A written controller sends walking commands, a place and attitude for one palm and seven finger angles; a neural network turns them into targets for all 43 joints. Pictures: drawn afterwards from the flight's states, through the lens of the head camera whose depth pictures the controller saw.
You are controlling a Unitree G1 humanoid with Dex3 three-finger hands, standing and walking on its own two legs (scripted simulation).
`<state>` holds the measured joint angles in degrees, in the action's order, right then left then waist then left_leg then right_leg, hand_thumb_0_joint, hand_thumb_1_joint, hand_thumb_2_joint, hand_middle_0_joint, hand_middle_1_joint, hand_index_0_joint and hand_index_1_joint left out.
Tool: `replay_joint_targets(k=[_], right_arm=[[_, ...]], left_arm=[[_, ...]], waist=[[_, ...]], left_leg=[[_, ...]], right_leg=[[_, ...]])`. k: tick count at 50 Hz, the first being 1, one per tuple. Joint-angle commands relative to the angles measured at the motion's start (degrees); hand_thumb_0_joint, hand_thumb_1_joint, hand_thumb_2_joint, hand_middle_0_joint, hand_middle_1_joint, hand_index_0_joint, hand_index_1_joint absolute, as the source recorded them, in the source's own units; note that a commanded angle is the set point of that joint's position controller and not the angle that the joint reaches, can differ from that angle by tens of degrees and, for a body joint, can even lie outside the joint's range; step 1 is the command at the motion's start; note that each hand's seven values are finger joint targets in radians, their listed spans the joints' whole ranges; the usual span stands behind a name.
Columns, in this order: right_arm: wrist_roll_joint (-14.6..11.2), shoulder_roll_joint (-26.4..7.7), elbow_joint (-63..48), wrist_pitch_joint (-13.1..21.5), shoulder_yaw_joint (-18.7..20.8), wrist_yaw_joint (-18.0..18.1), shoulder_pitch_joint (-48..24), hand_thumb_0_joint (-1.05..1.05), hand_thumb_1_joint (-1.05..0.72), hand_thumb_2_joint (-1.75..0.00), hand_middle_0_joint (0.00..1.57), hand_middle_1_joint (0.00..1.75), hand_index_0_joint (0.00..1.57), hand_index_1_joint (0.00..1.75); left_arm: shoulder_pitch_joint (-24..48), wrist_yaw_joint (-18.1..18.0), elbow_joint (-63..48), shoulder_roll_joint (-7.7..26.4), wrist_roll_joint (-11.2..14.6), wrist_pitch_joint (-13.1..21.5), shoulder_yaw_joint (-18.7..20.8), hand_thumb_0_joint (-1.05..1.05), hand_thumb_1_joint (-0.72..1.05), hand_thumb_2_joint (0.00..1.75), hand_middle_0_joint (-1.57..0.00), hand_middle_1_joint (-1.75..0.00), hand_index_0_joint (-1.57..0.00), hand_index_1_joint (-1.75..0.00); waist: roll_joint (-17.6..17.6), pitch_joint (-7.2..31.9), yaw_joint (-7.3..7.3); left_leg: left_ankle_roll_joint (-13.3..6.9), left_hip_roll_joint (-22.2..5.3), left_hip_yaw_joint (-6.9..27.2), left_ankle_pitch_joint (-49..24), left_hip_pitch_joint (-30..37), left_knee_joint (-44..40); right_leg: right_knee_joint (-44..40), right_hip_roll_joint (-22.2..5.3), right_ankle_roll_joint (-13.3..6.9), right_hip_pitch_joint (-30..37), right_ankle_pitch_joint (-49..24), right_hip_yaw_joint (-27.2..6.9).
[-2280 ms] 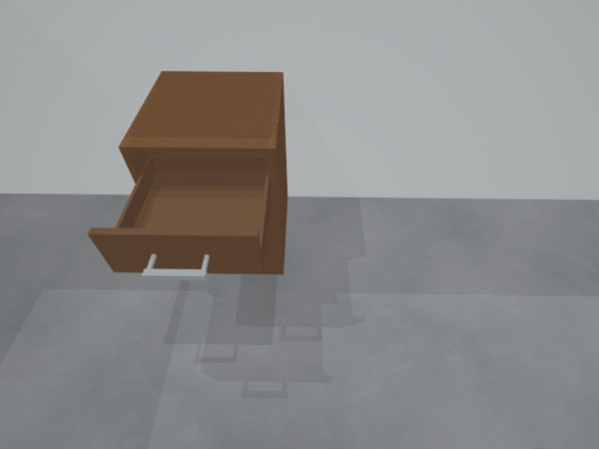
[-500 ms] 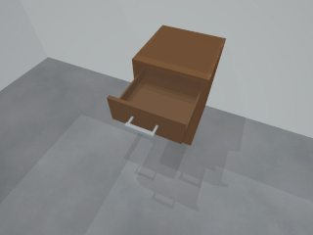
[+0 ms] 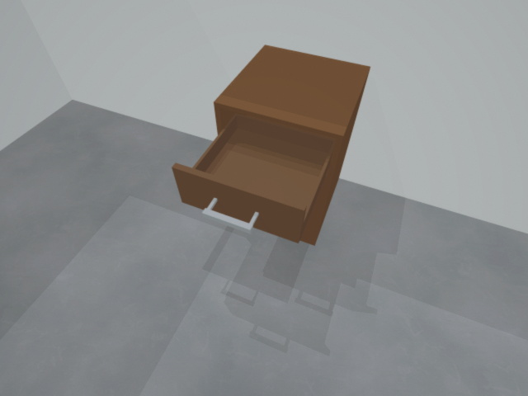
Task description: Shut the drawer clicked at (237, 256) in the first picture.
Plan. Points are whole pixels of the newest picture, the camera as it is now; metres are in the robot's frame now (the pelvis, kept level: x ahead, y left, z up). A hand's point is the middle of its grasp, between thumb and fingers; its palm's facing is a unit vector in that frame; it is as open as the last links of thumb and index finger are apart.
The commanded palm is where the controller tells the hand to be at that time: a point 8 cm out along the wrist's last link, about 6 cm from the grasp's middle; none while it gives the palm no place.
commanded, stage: look at it before walking up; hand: left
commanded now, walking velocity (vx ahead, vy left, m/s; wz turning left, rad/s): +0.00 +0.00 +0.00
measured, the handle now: (230, 214) +0.59 +0.12 -0.24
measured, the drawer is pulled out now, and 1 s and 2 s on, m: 0.30 0.30 0.30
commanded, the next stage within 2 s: turn to face it in 0.06 s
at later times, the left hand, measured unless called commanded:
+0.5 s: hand out of the picture +0.03 +0.19 -0.19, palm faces -0.03 -0.98 -0.21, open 7.4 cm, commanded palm none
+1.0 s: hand out of the picture +0.06 +0.16 -0.18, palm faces -0.16 -0.96 -0.22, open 7.4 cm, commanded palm none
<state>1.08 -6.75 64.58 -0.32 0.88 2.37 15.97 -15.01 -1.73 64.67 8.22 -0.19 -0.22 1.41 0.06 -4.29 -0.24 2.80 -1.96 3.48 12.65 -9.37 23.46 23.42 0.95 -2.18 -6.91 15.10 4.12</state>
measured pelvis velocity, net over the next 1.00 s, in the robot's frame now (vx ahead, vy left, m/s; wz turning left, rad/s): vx -0.02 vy -0.02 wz -0.25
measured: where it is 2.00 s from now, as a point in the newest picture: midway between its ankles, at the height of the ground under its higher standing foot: outside the picture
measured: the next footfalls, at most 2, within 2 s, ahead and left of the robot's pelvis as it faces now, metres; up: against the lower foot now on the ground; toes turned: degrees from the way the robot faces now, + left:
left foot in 1.02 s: +0.05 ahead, +0.11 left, +0.00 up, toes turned -14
left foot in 1.60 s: +0.29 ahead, +0.04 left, +0.00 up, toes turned -13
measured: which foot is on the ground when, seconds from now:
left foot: down 0.00-0.66, up 0.68-1.00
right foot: down 0.00-1.00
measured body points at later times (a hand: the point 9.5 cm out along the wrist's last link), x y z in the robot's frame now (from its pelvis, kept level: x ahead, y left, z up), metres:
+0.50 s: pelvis -0.01 +0.00 -0.01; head +0.03 +0.00 +0.44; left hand +0.04 +0.24 -0.17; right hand -0.01 -0.23 -0.16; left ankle +0.00 +0.15 -0.74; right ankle -0.02 -0.09 -0.74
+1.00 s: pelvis -0.02 -0.02 +0.00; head +0.03 -0.03 +0.44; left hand +0.07 +0.21 -0.16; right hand +0.02 -0.28 -0.15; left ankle +0.01 +0.11 -0.73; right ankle -0.04 -0.10 -0.74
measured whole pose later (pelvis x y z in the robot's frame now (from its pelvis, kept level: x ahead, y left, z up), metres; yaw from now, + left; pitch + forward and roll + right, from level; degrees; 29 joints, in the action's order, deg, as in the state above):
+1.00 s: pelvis -0.02 -0.02 +0.00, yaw -14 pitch +0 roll +1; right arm 0.4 -10.4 55.6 -1.3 3.3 2.4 6.8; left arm -12.8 -0.8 57.4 10.9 -1.3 -2.4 4.7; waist -1.7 -5.7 1.0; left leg 1.4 -0.9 -0.5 18.7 -14.5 32.8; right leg 27.5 4.8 -4.2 -12.4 14.5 -3.8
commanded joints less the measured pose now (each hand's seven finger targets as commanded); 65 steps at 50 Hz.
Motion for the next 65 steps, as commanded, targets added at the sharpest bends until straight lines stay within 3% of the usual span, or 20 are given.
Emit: replay_joint_targets(k=[1, 20, 24, 28, 31, 33, 36, 42, 48, 50, 51, 52, 53, 55, 59, 60, 61, 62, 63, 65], right_arm=[[-0.4, -5.6, -1.2, 0.8, 1.1, 0.7, 3.7, 0.0, -0.9, -0.9, 0.2, 0.3, 0.2, 0.3], [-0.1, -7.9, -4.6, -0.1, 3.4, 1.5, 2.0, 0.0, -0.9, -0.9, 0.2, 0.3, 0.2, 0.3], [0.2, -11.1, -5.9, 0.3, 4.3, 1.8, 1.7, 0.0, -0.9, -0.9, 0.2, 0.3, 0.2, 0.3], [1.1, -13.0, -7.6, 0.4, 4.8, 1.8, 0.6, 0.0, -0.9, -0.9, 0.2, 0.3, 0.2, 0.3], [0.8, -13.1, -9.9, 0.1, 4.6, 1.7, -5.6, 0.0, -0.9, -0.9, 0.2, 0.3, 0.2, 0.3], [-0.6, -8.6, -12.9, -0.6, 4.1, 1.2, -8.2, 0.0, -0.9, -0.9, 0.2, 0.3, 0.2, 0.3], [-0.4, -9.6, -10.6, -1.2, 4.6, 0.9, -5.2, 0.0, -0.9, -0.9, 0.2, 0.3, 0.2, 0.3], [-0.8, -7.2, -10.7, -0.8, 3.5, 0.2, -7.5, 0.0, -0.9, -0.9, 0.2, 0.3, 0.2, 0.3], [-1.0, -7.6, -10.2, -0.1, 3.4, 0.7, -3.9, 0.0, -0.9, -0.9, 0.2, 0.3, 0.2, 0.3], [-0.4, -10.4, -9.2, 1.0, 3.5, 0.9, -0.9, 0.0, -0.9, -0.9, 0.2, 0.3, 0.2, 0.3], [0.2, -14.0, -9.6, 1.2, 4.1, 0.9, -0.4, 0.0, -0.9, -0.9, 0.2, 0.3, 0.2, 0.3], [1.0, -14.7, -9.7, 0.9, 3.8, 0.7, -0.2, 0.0, -0.9, -0.9, 0.2, 0.3, 0.2, 0.3], [1.2, -14.8, -10.7, 0.6, 3.6, 0.3, -2.3, 0.0, -0.9, -0.9, 0.2, 0.3, 0.2, 0.3], [1.3, -12.4, -9.9, 1.2, 3.0, -0.1, -2.4, 0.0, -0.9, -0.9, 0.2, 0.3, 0.2, 0.3], [1.0, -12.4, -8.4, 1.4, 2.8, -0.5, -0.9, 0.0, -0.9, -0.9, 0.2, 0.3, 0.2, 0.3], [0.5, -11.9, -8.3, 1.4, 2.9, -0.5, -1.5, 0.0, -0.9, -0.9, 0.2, 0.3, 0.2, 0.3], [-0.4, -9.5, -9.3, 1.6, 2.6, -0.8, -2.9, 0.0, -0.9, -0.9, 0.2, 0.3, 0.2, 0.3], [-0.4, -7.6, -11.6, 1.9, 2.6, -1.2, -4.5, 0.0, -0.9, -0.9, 0.2, 0.3, 0.2, 0.3], [0.4, -10.2, -12.2, 1.8, 3.1, -1.7, -6.5, 0.0, -0.9, -0.9, 0.2, 0.3, 0.2, 0.3], [0.4, -9.1, -11.0, 2.1, 3.5, -2.2, -5.8, 0.0, -0.9, -0.9, 0.2, 0.3, 0.2, 0.3]], left_arm=[[-3.5, -0.3, -1.8, 6.7, -0.2, 1.2, 1.3, 0.0, 0.9, 0.9, -0.2, -0.3, -0.2, -0.3], [0.7, 0.9, -6.3, 10.1, -0.8, -1.2, 5.0, 0.0, 0.9, 0.9, -0.2, -0.3, -0.2, -0.3], [2.1, 1.4, -8.5, 8.6, -0.9, -1.5, 5.3, 0.0, 0.9, 0.9, -0.2, -0.3, -0.2, -0.3], [3.8, 2.1, -10.5, 6.7, -0.9, -2.5, 5.3, 0.0, 0.9, 0.9, -0.2, -0.3, -0.2, -0.3], [-3.8, 2.4, -9.0, 7.6, -1.3, -1.9, 5.8, 0.0, 0.9, 0.9, -0.2, -0.3, -0.2, -0.3], [-6.5, 1.0, -8.2, 16.8, -2.0, -1.2, 7.2, 0.0, 0.9, 0.9, -0.2, -0.3, -0.2, -0.3], [2.0, 0.5, -11.1, 13.3, -1.7, -1.6, 6.4, 0.0, 0.9, 0.9, -0.2, -0.3, -0.2, -0.3], [0.2, 0.3, -10.6, 13.3, -1.6, -0.7, 5.9, 0.0, 0.9, 0.9, -0.2, -0.3, -0.2, -0.3], [2.2, 0.4, -10.8, 12.7, -1.1, -0.9, 5.7, 0.0, 0.9, 0.9, -0.2, -0.3, -0.2, -0.3], [2.3, 0.6, -11.2, 9.0, -0.4, -0.5, 4.8, 0.0, 0.9, 0.9, -0.2, -0.3, -0.2, -0.3], [1.4, 1.1, -11.5, 7.0, -0.3, -0.3, 4.3, 0.0, 0.9, 0.9, -0.2, -0.3, -0.2, -0.3], [3.3, 1.3, -11.9, 7.5, -0.5, -0.3, 4.1, 0.0, 0.9, 0.9, -0.2, -0.3, -0.2, -0.3], [4.2, 1.7, -12.8, 7.1, -0.8, -0.1, 4.0, 0.0, 0.9, 0.9, -0.2, -0.3, -0.2, -0.3], [5.1, 2.4, -11.5, 6.9, -1.5, -0.4, 4.0, 0.0, 0.9, 0.9, -0.2, -0.3, -0.2, -0.3], [1.7, 3.3, -9.8, 5.2, -1.3, 1.2, 3.2, 0.0, 0.9, 0.9, -0.2, -0.3, -0.2, -0.3], [-2.5, 3.1, -8.3, 5.9, -1.3, 1.5, 3.5, 0.0, 0.9, 0.9, -0.2, -0.3, -0.2, -0.3], [-7.2, 2.5, -6.9, 9.6, -1.7, 2.2, 4.3, 0.0, 0.9, 0.9, -0.2, -0.3, -0.2, -0.3], [-11.5, 1.7, -6.0, 15.0, -1.7, 2.4, 5.5, 0.0, 0.9, 0.9, -0.2, -0.3, -0.2, -0.3], [-11.8, 1.4, -6.1, 15.6, -1.5, 2.5, 5.4, 0.0, 0.9, 0.9, -0.2, -0.3, -0.2, -0.3], [-5.9, 1.2, -7.8, 13.0, -1.6, 2.8, 5.4, 0.0, 0.9, 0.9, -0.2, -0.3, -0.2, -0.3]], waist=[[0.5, 0.2, 0.4], [-0.5, 1.1, -0.24], [7.7, 2.7, -0.31], [14.1, 1.8, -0.33], [5.7, 2.3, 4.87], [-17.4, 1.7, 5.9], [-10.8, 3.2, 1.75], [-6.1, 5.6, 2.35], [-6.0, 4.9, -0.24], [4.0, 6.1, -1.22], [14.0, 6.6, -0.89], [13.8, 4.2, -1.89], [10.4, 1.1, -0.95], [15.8, -1.9, -0.52], [8.3, 1.1, 1.51], [3.2, 2.5, 3.61], [-8.2, 1.4, 5.71], [-18.0, -0.8, 6.85], [-10.9, -2.6, 7.07], [-9.1, -2.2, 3.93]], left_leg=[[-2.8, -2.5, 0.5, -10.7, 0.1, -2.5], [-2.5, -4.4, -3.6, -4.1, -2.2, 4.4], [-5.9, -11.0, 2.5, -6.3, -0.7, -1.1], [-12.9, -19.7, 7.0, -16.0, -2.1, -5.5], [-7.3, -13.0, -1.4, -14.0, -8.3, 6.7], [-0.6, 1.8, -6.3, 21.8, -21.1, 30.7], [-1.1, -1.0, -0.9, 17.0, -20.0, 39.5], [-0.3, 0.6, -3.9, 13.5, -14.9, 23.6], [-1.2, 1.4, -3.9, 3.4, -2.4, 5.0], [-4.5, -6.3, 3.5, -4.0, 7.8, -4.4], [-9.6, -15.5, 14.2, -2.3, 8.7, -7.4], [-14.7, -20.4, 18.9, 5.7, 3.9, -11.4], [-16.0, -20.3, 18.1, 15.3, -3.8, -13.3], [-13.6, -14.5, 12.7, 11.7, -2.0, -13.6], [-10.5, -9.1, 3.5, 5.2, -4.2, -5.8], [-8.5, -5.8, 0.5, 7.4, -8.1, 0.4], [-5.1, 0.9, -4.3, 11.1, -18.0, 11.8], [-2.8, 3.2, -7.5, 19.3, -27.0, 23.2], [-2.7, 0.3, -2.9, 20.6, -29.2, 31.4], [-2.7, -1.9, -1.2, 13.9, -28.3, 33.5]], right_leg=[[-5.7, -5.9, -0.7, -1.6, -8.7, -5.2], [0.0, -6.2, -3.0, -7.6, -13.2, -12.6], [9.5, -0.9, -0.9, -10.9, -9.5, -8.7], [25.3, 0.2, 0.2, -14.1, 15.9, -4.7], [6.1, -1.4, 0.0, -2.5, -0.1, -5.1], [-8.7, -20.6, -5.3, 1.7, -25.7, -32.1], [-5.9, -16.5, -11.6, -1.8, -15.8, -27.1], [-2.7, -12.7, -10.4, 4.9, -32.0, -21.2], [-0.7, -10.3, -6.9, -2.1, -26.6, -21.7], [4.0, -3.8, -2.1, -11.5, -11.2, -16.5], [11.3, 1.2, 0.3, -16.0, 5.9, -10.2], [21.0, 2.1, 1.1, -17.3, 16.6, -6.8], [25.2, 0.2, 0.9, -15.9, 17.2, -7.6], [27.4, -0.2, 0.0, -18.6, 13.7, -5.9], [10.3, 0.4, 0.4, -5.4, 9.0, 0.6], [2.6, 0.4, 0.4, 2.3, 4.0, -0.2], [-6.7, -6.9, -1.9, 9.6, 8.6, -14.0], [-14.4, -21.5, -7.5, 10.9, 11.0, -33.5], [-15.3, -25.3, -11.7, 8.3, 10.5, -36.5], [-13.2, -21.1, -12.1, 4.8, 9.0, -30.9]])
